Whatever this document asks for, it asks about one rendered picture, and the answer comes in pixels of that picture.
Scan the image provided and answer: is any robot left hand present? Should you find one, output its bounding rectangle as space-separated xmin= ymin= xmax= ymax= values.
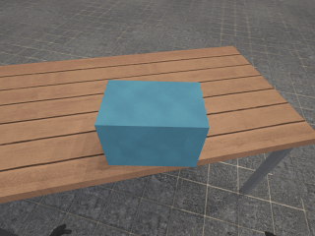
xmin=49 ymin=224 xmax=72 ymax=236

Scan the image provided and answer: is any carton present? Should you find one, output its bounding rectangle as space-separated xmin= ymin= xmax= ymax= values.
xmin=94 ymin=80 xmax=210 ymax=167

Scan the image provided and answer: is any table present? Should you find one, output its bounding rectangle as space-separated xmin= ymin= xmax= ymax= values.
xmin=0 ymin=45 xmax=315 ymax=236

